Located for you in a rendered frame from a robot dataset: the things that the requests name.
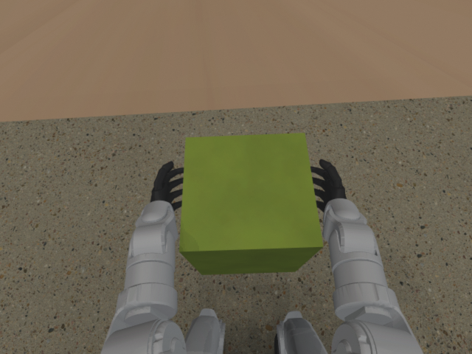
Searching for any robot right shin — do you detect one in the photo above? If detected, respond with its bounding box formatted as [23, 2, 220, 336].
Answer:
[283, 310, 312, 326]

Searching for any carton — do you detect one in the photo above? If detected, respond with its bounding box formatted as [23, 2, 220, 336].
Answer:
[179, 133, 324, 275]

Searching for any left robot hand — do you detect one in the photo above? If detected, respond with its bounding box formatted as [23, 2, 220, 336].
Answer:
[150, 161, 184, 211]

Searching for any robot right upper arm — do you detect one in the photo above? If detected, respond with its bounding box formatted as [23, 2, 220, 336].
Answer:
[331, 319, 423, 354]

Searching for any right robot forearm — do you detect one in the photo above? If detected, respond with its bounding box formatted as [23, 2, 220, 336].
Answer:
[322, 198, 418, 343]

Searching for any right robot hand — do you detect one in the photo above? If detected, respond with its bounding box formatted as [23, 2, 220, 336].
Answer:
[310, 159, 347, 212]

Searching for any robot left upper arm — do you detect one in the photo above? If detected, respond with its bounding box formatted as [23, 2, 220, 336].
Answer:
[101, 319, 187, 354]

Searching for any robot left thigh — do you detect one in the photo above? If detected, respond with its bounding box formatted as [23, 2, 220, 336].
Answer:
[185, 316, 226, 354]

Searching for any left robot forearm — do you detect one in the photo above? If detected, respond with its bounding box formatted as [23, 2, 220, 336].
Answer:
[100, 201, 178, 354]

